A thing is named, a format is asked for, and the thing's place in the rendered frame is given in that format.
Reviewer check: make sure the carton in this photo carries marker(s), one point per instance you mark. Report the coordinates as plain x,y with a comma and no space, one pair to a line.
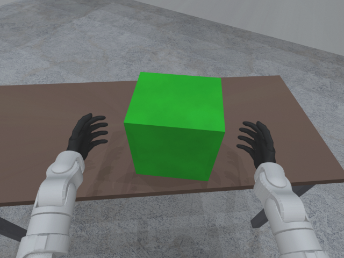
175,125

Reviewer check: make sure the robot left hand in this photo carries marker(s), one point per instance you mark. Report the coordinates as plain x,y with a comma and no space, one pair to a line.
82,136

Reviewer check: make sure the robot right hand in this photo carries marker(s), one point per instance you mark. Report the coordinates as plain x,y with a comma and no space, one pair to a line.
262,146

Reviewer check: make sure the right robot forearm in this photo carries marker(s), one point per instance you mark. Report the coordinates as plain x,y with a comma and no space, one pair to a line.
286,214

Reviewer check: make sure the table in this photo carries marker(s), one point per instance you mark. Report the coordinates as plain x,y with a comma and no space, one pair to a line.
37,120

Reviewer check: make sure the left robot forearm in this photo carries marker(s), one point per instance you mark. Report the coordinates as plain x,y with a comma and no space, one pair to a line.
48,231

